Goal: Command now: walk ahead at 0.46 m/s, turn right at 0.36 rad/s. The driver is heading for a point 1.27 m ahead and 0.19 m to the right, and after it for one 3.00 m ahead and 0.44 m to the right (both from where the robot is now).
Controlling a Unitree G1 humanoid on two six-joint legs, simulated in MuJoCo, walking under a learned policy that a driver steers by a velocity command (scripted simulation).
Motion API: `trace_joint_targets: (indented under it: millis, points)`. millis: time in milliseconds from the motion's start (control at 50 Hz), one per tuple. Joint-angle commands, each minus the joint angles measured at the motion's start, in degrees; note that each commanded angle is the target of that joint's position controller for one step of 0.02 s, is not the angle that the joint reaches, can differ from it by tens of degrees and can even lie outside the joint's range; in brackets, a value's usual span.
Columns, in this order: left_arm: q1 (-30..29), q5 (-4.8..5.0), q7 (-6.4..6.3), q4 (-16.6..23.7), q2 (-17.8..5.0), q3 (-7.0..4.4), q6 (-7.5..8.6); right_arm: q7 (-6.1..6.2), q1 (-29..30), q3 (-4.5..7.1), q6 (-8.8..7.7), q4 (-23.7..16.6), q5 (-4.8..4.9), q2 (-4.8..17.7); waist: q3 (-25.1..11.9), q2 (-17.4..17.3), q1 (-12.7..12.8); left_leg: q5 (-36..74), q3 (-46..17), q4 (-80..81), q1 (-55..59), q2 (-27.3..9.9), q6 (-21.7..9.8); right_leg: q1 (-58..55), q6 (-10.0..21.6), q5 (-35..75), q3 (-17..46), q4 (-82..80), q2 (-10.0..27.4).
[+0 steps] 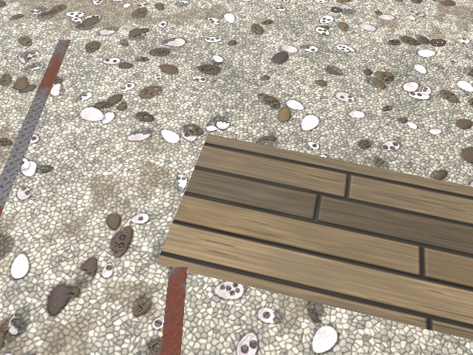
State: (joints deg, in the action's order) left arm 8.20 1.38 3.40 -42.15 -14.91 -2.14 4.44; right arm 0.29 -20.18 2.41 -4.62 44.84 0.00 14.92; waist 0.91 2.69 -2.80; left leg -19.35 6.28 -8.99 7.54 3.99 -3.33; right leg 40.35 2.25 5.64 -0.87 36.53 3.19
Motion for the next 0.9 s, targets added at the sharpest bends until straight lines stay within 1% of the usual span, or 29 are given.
trace_joint_targets:
  millis: [20, 60, 80, 100, 120, 140, 160, 180, 200, 220, 240, 280, 320, 400, 460, 500, 540, 560, 580, 600, 620, 640, 660, 680, 700, 720, 760, 820, 900]
  points:
    - [-8.7, 0.12, 1.18, 7.5, -3.7, -0.59, 1.37, 0.89, -0.5, 2.66, 0.05, -1.8, 0.18, 10.2, 3.8, -6.6, -0.4, 47.5, 0.0, -3.3, -0.7, -17.5, -3.5, -0.5, 2.5, -3.3, -2.4, -3.5, -2.6]
    - [-4.9, 0.08, 1.22, 7.5, -5.7, -1.58, 0.80, 1.72, 0.1, 3.04, 1.10, -2.1, 0.00, 11.7, -1.0, -9.7, 2.3, 68.4, 1.1, -12.7, 3.0, -17.7, -2.5, -6.1, 4.8, -10.3, -5.5, -2.0, -6.2]
    - [0.6, 0.18, 1.02, 6.7, -7.7, -2.56, 0.45, 2.07, 0.6, 3.17, 1.74, -2.4, -0.26, 12.5, -4.6, -10.6, 5.4, 74.3, 1.5, -21.1, 2.6, -17.5, -2.2, -12.9, 6.3, -12.8, -6.1, -2.0, -8.0]
    - [9.0, 0.19, 0.36, 5.2, -10.3, -3.96, 0.28, 2.21, 1.9, 3.16, 1.99, -3.0, -0.01, 12.9, -8.8, -9.0, 10.2, 71.8, 2.6, -33.6, -3.4, -15.9, -1.1, -26.3, 8.4, -9.6, -5.0, -6.1, -9.1]
    - [17.4, -0.20, -0.94, 4.1, -14.4, -5.20, -0.47, 2.18, 1.2, 2.14, 1.25, -4.4, -0.88, 10.8, -15.0, -1.8, 13.1, 49.3, 2.4, -52.1, -18.3, -12.7, 0.4, -44.9, 12.1, -9.6, 8.8, -6.3, 0.1]
    - [16.2, 0.01, -1.06, 5.2, -17.4, -5.77, -0.04, 0.60, -6.0, -0.48, -0.43, -6.1, -1.06, 2.3, -22.9, 13.2, 6.2, -11.1, -4.9, -76.0, -44.5, 1.0, 4.9, -66.2, 25.4, -18.8, 43.7, -10.9, 16.1]
    - [17.0, -0.18, -1.31, 4.9, -12.7, -4.71, -0.11, -0.71, 0.1, 0.59, -2.97, -7.0, 0.55, 8.5, -24.7, 4.5, 10.7, -9.7, -15.8, -78.8, -50.6, -1.2, 2.7, -65.5, 23.0, -27.4, 48.1, -18.3, 15.1]
    - [14.5, -0.62, -1.59, 5.4, -10.7, -4.06, -0.03, -1.24, 5.9, 0.90, -3.94, -9.5, 2.73, 9.9, -14.9, 1.4, 9.9, -5.4, -15.3, -75.1, -52.7, -4.2, 1.5, -57.2, 19.4, -27.2, 39.0, -19.8, 13.2]
    - [10.2, -0.50, -1.44, 6.1, -9.7, -3.65, 0.10, -1.07, 7.8, 0.49, -4.36, -10.3, 1.90, 8.8, -7.3, -5.8, 6.3, -2.4, -13.9, -68.7, -51.4, -6.6, 1.1, -45.9, 17.5, -21.5, 33.0, -21.4, 10.8]
    - [6.8, -0.58, -1.49, 7.1, -8.1, -3.15, 0.28, -0.62, 7.7, 0.92, -4.00, -10.0, 0.45, 9.1, -5.0, -6.6, 4.1, -0.6, -13.4, -63.6, -48.3, -8.5, 1.7, -39.2, 16.5, -15.7, 28.6, -22.2, 8.5]
    - [4.7, -1.19, -1.72, 8.1, -7.9, -2.96, 0.22, -0.56, 6.1, 1.14, -3.23, -9.8, -0.11, 9.1, -3.1, -4.6, 2.2, 0.4, -13.1, -62.0, -44.7, -9.5, 2.4, -33.2, 16.5, -12.0, 25.9, -23.6, 6.7]
    - [3.5, -0.95, -2.18, 8.0, -8.3, -3.12, 0.31, -0.20, 3.8, 1.04, -1.85, -9.3, -0.93, 8.2, -2.0, -2.3, 0.5, 1.6, -11.3, -57.4, -42.2, -10.2, 4.6, -26.6, 16.7, -6.4, 22.0, -25.0, 4.9]
    - [4.4, -0.89, -2.75, 7.1, -9.6, -3.38, 0.45, 0.34, 5.7, 0.51, -1.08, -10.1, -1.47, 6.9, -0.9, -1.6, 0.8, 5.1, -9.6, -50.6, -41.1, -10.0, 6.8, -21.5, 16.2, -2.2, 17.8, -24.9, 3.3]
    - [7.5, -0.01, -3.61, 5.7, -10.6, -3.62, -0.46, 0.33, 15.1, -0.53, -1.27, -12.1, -1.02, 4.4, -0.9, 0.9, 5.2, 20.4, -8.4, -32.0, -36.7, -6.9, 8.0, -19.1, 12.2, -9.5, 14.4, -22.1, -0.7]
    - [11.0, 0.15, -3.57, 4.2, -10.3, -3.37, -0.90, -0.61, 18.3, -0.19, -2.10, -12.6, 0.13, 5.4, -2.5, 2.6, 7.6, 23.5, -8.8, -25.2, -35.2, -5.6, 7.6, -24.7, 11.2, -13.4, 17.3, -18.9, 1.7]
    - [12.1, 0.05, -3.48, 3.6, -9.7, -3.07, -1.04, -1.15, 18.7, 0.55, -2.67, -13.0, 0.27, 6.9, -2.6, 3.5, 7.5, 20.4, -9.4, -22.2, -34.8, -5.5, 5.8, -28.9, 10.3, -15.0, 20.8, -16.1, 4.0]
    - [11.1, -0.32, -3.35, 3.5, -9.7, -3.04, -1.27, -1.25, 15.6, 1.44, -3.06, -12.6, 0.40, 7.9, -2.5, 5.0, 5.1, 15.8, -8.4, -19.6, -30.8, -5.0, 3.4, -30.8, 8.9, -13.0, 22.8, -12.8, 5.0]
    - [10.9, -0.56, -3.27, 3.6, -8.5, -2.64, -1.29, -1.01, 11.5, 2.13, -3.23, -11.6, 0.13, 8.8, -3.8, 5.1, 2.9, 14.5, -7.6, -17.9, -25.1, -4.6, 1.7, -30.7, 7.7, -9.0, 22.0, -9.0, 3.2]
    - [10.6, -0.93, -3.08, 4.3, -5.7, -1.60, -1.02, -0.62, 4.5, 2.95, -3.56, -11.0, -0.68, 11.1, -9.3, 2.1, -0.5, 14.4, -13.3, -18.3, -14.3, -10.6, -1.7, -27.6, 5.4, -8.7, 18.6, 2.6, 0.3]
    - [16.6, -0.52, -3.12, 5.1, -2.3, -0.44, -0.27, -0.47, -3.1, 4.44, -3.29, -9.6, -1.64, 16.9, -17.5, -12.1, -0.4, 9.9, -33.9, -16.5, 5.6, -22.8, -10.5, -10.9, 0.9, -21.6, 10.8, 23.1, -7.3]
    - [18.4, 0.67, -3.30, 5.0, -4.2, -0.48, 0.30, -1.36, -7.8, 4.77, -2.65, -6.8, -0.22, 15.6, -18.3, -21.8, -1.1, -6.8, -53.6, -8.4, 10.3, -28.1, -15.0, 2.7, -0.7, -38.5, 9.9, 34.6, -8.4]
    - [13.0, 1.32, -3.38, 5.2, -9.1, -1.71, 0.28, -1.31, -5.6, 3.45, -2.49, -7.4, 0.45, 10.8, -10.1, -13.2, -2.4, -13.5, -49.4, -7.0, 5.1, -26.3, -12.5, 7.5, -0.3, -34.8, 12.0, 39.4, -5.4]
    - [7.4, 0.56, -3.38, 6.4, -9.4, -1.75, 0.16, -1.13, -2.4, 2.73, -2.01, -7.8, 0.21, 8.9, -5.1, -8.0, -2.2, -9.5, -40.5, -7.0, -1.4, -23.6, -10.3, 7.6, -0.1, -30.0, 9.5, 39.2, -3.0]
    - [4.9, -0.56, -3.30, 7.3, -8.4, -1.57, 0.16, -1.23, 0.2, 2.12, -1.76, -8.0, -0.15, 7.8, -1.6, -6.0, -0.9, -3.1, -34.4, -5.7, -7.5, -20.8, -9.8, 6.4, -0.1, -26.3, 7.9, 35.8, -1.1]
    - [4.7, -1.04, -3.16, 7.4, -7.5, -1.73, 0.12, -1.26, 1.9, 1.69, -1.78, -7.9, -0.38, 6.7, -0.2, -6.7, 0.7, 2.3, -30.4, -4.4, -11.5, -18.7, -9.2, 4.0, -0.2, -23.6, 7.5, 32.1, 0.8]
    - [5.6, -0.94, -3.00, 7.0, -6.6, -1.64, -0.07, -1.32, 2.7, 1.49, -1.88, -7.8, -0.50, 6.3, -0.1, -8.3, 1.7, 5.9, -27.2, -3.1, -14.0, -17.0, -8.8, 1.1, -0.5, -22.0, 6.7, 30.0, 1.6]
    - [6.7, -0.99, -2.92, 6.2, -5.0, -1.29, -0.43, -1.38, 2.2, 1.56, -2.17, -6.7, -0.05, 6.6, -0.9, -9.2, 2.4, 13.2, -22.6, -1.8, -15.4, -15.7, -9.4, -0.6, -1.3, -20.3, 4.9, 26.7, 1.8]
    - [2.0, -1.38, -2.98, 7.2, -3.5, -0.59, -0.17, -0.99, 0.8, 2.06, -1.86, -4.9, 0.30, 8.6, -0.2, -7.3, 1.3, 21.5, -18.1, -0.5, -14.4, -15.7, -9.7, 0.6, -2.5, -14.4, 3.8, 16.4, 2.3]
    - [-5.3, -0.91, -2.18, 8.3, -2.3, -0.06, 0.54, -0.66, -1.9, 2.13, -0.99, -2.5, 0.93, 9.9, 0.7, -7.5, -1.4, 22.2, -13.2, -0.6, -13.7, -14.3, -8.0, -3.5, -2.7, -4.0, 1.9, 2.2, 0.8]
